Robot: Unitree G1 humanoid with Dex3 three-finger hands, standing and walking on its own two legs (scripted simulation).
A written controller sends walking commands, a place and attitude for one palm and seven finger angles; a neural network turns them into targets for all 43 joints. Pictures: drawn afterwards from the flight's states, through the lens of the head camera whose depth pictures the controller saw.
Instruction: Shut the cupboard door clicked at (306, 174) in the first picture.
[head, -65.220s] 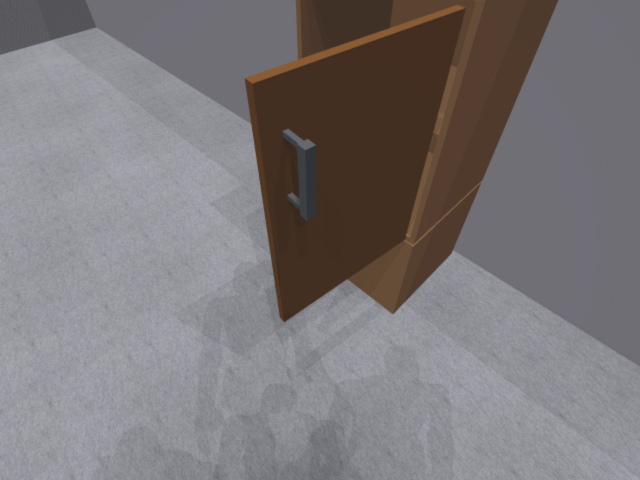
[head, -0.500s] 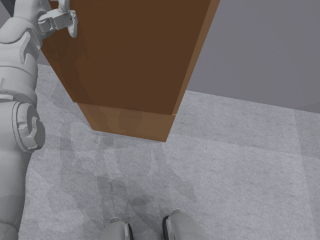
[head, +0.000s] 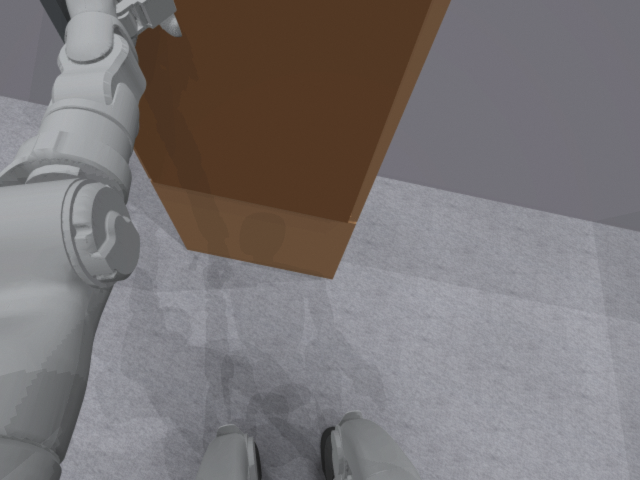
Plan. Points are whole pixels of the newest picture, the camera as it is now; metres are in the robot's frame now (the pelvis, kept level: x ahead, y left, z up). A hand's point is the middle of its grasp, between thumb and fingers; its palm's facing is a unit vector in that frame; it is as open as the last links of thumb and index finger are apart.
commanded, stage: pull the fist back off the door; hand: left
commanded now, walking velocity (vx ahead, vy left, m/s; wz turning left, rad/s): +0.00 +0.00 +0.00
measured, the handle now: out of the picture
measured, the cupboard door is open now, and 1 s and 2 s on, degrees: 0 0 0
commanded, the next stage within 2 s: draw the hand back to the body in 0.70 s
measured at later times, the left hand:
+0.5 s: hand (185, 30) +0.58 +0.07 +0.15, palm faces +0.06 -1.00 -0.01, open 3.1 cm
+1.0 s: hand (159, 55) +0.52 +0.09 +0.17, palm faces +0.09 -1.00 -0.01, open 3.1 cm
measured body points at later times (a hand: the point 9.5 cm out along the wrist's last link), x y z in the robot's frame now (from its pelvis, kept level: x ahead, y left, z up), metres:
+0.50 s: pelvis +0.01 +0.00 +0.02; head +0.13 -0.01 +0.46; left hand +0.57 +0.12 +0.15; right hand -0.07 -0.25 -0.08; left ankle +0.02 +0.11 -0.68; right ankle +0.01 -0.12 -0.68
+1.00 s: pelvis +0.04 -0.01 +0.04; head +0.10 -0.02 +0.48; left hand +0.51 +0.14 +0.17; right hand +0.08 -0.26 -0.09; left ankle +0.02 +0.11 -0.68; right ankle +0.01 -0.12 -0.68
